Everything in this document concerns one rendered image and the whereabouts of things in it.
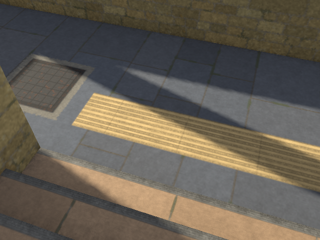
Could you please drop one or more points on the stairs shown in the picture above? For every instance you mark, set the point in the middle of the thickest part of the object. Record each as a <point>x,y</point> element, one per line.
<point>60,197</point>

